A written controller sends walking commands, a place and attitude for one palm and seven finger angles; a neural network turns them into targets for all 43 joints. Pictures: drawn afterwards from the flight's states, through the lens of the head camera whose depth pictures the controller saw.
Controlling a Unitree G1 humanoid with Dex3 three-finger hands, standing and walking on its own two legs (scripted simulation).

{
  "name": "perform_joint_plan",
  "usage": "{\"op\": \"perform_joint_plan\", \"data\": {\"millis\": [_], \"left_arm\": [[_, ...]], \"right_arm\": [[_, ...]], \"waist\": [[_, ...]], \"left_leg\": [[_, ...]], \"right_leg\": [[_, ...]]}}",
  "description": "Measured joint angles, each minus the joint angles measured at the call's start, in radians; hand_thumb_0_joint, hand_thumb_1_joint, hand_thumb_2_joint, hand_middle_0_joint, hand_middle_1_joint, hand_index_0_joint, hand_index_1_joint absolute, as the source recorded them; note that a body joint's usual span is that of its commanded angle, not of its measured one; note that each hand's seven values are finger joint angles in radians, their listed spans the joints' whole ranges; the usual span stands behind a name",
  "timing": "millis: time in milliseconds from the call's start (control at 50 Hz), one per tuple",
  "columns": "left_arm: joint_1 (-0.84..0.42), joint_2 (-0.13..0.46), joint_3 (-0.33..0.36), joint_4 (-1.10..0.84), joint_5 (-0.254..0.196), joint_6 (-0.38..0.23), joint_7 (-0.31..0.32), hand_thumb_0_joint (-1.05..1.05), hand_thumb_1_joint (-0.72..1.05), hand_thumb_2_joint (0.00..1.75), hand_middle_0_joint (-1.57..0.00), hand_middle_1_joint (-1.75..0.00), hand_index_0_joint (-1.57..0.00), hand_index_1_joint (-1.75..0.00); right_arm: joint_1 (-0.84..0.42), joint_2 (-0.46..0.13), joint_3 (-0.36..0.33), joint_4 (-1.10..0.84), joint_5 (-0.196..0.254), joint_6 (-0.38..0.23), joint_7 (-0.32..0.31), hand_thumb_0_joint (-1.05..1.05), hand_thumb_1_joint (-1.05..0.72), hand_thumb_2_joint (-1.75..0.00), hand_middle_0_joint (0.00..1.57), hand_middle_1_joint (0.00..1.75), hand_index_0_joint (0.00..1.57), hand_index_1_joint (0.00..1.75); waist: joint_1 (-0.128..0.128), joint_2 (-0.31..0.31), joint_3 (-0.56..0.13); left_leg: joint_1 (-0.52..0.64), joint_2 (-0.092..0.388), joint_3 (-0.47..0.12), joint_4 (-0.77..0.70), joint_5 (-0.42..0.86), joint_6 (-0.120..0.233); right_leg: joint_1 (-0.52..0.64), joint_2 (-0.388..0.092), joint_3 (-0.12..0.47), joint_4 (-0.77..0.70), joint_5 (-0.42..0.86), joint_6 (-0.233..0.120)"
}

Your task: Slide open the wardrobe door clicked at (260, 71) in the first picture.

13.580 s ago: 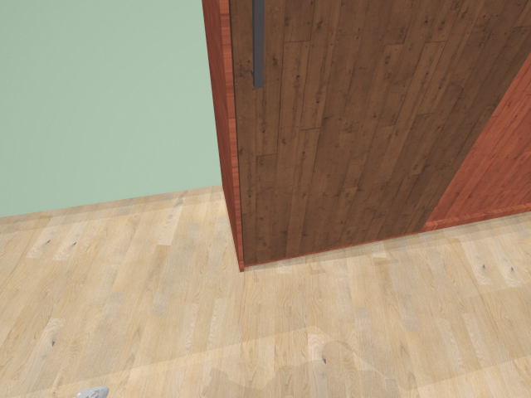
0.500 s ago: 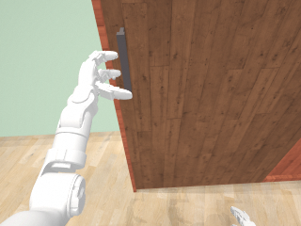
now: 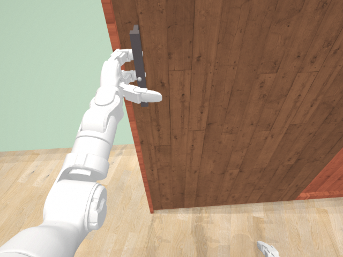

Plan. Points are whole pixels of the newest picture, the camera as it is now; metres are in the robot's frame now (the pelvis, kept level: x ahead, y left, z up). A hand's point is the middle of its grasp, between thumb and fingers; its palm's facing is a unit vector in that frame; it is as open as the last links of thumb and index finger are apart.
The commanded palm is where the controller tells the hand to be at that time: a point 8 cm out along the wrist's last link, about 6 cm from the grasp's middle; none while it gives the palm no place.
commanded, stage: slide the fingers in behind the handle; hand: left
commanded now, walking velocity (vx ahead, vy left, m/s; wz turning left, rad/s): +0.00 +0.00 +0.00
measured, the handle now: (140, 68) +0.50 +0.10 +0.21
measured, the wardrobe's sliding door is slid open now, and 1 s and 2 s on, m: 0.00 0.00 0.00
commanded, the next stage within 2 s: move the hooked fingers beside the handle in 0.26 s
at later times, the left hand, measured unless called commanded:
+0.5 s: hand (141, 85) +0.43 +0.09 +0.21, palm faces +0.08 -1.00 +0.02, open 14.8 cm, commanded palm +0.39 +0.15 +0.21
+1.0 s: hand (140, 85) +0.43 +0.09 +0.21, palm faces +0.06 -1.00 +0.01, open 14.7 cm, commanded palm +0.39 +0.16 +0.21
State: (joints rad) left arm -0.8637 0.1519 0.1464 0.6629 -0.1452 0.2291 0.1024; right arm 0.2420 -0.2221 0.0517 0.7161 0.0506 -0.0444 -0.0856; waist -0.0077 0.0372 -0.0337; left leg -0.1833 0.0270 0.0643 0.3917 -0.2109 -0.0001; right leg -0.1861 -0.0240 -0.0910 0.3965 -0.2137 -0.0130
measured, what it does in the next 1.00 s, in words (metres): stands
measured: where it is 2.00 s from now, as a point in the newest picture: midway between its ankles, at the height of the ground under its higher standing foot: outside the picture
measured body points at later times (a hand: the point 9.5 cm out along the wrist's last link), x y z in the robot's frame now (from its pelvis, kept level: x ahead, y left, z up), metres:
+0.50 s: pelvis +0.03 +0.00 +0.00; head +0.01 -0.02 +0.45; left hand +0.42 +0.14 +0.21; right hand +0.19 -0.24 -0.09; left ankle +0.00 +0.12 -0.74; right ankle +0.00 -0.11 -0.74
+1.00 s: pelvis +0.04 -0.01 +0.00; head +0.02 -0.03 +0.45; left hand +0.42 +0.15 +0.21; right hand +0.21 -0.24 -0.10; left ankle +0.00 +0.12 -0.74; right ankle +0.00 -0.11 -0.74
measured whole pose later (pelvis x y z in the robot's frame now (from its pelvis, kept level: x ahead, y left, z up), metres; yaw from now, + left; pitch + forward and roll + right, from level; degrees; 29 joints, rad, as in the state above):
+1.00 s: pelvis +0.04 -0.01 +0.00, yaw -2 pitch -1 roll +1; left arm -0.52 0.13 0.15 0.15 -0.16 0.43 0.09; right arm 0.18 -0.22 0.05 0.63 0.04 0.06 -0.06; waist 0.00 0.05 -0.06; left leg -0.09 0.04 0.07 0.37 -0.26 -0.01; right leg -0.11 -0.01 -0.07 0.39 -0.27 -0.02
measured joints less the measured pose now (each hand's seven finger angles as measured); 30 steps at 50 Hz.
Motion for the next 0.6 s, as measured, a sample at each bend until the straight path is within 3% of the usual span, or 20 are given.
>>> {"op": "perform_joint_plan", "data": {"millis": [140, 300, 600], "left_arm": [[0.127, -0.022, 0.015, -0.121, 0.017, -0.025, 0.013, -0.02, -0.5, 0.3, -0.3, -1.2, -0.29, -1.2], [0.222, -0.026, 0.008, -0.291, 0.017, 0.056, 0.032, -0.02, -0.51, 0.3, -0.21, -1.13, -0.2, -1.1], [0.276, -0.043, -0.017, -0.428, 0.004, 0.164, 0.018, -0.02, -0.51, 0.3, -0.21, -1.1, -0.2, -1.11]], "right_arm": [[0.04, -0.008, -0.016, -0.014, 0.003, 0.011, 0.018, 0.01, -0.91, -0.9, 0.2, 0.3, 0.2, 0.3], [0.003, -0.005, -0.019, -0.047, 0.004, 0.024, 0.021, 0.01, -0.91, -0.9, 0.2, 0.3, 0.2, 0.3], [-0.08, 0.0, -0.008, -0.086, -0.005, 0.066, 0.023, 0.01, -0.91, -0.9, 0.2, 0.3, 0.2, 0.3]], "waist": [[-0.002, 0.005, -0.014], [-0.011, 0.005, -0.007], [0.013, 0.007, -0.021]], "left_leg": [[0.034, 0.005, 0.026, -0.016, -0.009, 0.0], [0.067, 0.013, 0.038, -0.023, -0.02, -0.005], [0.086, 0.012, 0.017, -0.029, -0.038, -0.012]], "right_leg": [[0.019, 0.007, 0.026, -0.007, -0.004, 0.002], [0.046, 0.015, 0.038, -0.014, -0.01, -0.001], [0.073, 0.015, 0.018, -0.018, -0.04, -0.005]]}}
